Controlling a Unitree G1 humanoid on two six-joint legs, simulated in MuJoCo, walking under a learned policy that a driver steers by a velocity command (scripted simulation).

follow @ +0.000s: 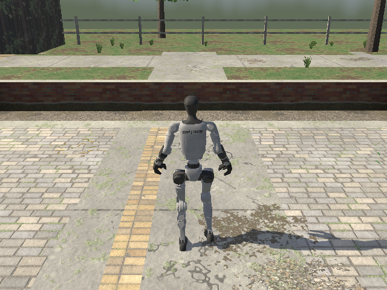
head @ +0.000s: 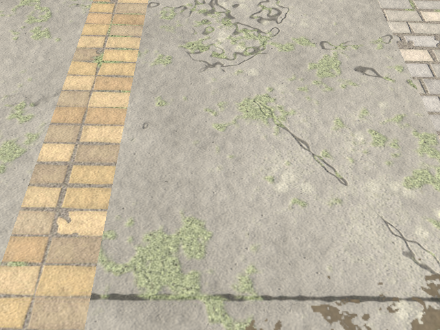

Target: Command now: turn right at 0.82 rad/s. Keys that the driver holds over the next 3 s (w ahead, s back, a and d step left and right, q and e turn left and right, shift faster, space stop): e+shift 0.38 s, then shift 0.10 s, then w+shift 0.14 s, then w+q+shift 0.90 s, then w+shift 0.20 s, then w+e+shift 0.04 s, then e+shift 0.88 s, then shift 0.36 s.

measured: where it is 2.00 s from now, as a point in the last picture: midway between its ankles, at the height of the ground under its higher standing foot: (240, 168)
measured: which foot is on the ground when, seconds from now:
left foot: down 0.00-0.34, up 0.36-0.88, down 0.90-1.00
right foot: up 0.00-0.32, down 0.34-0.92, up 0.94-1.00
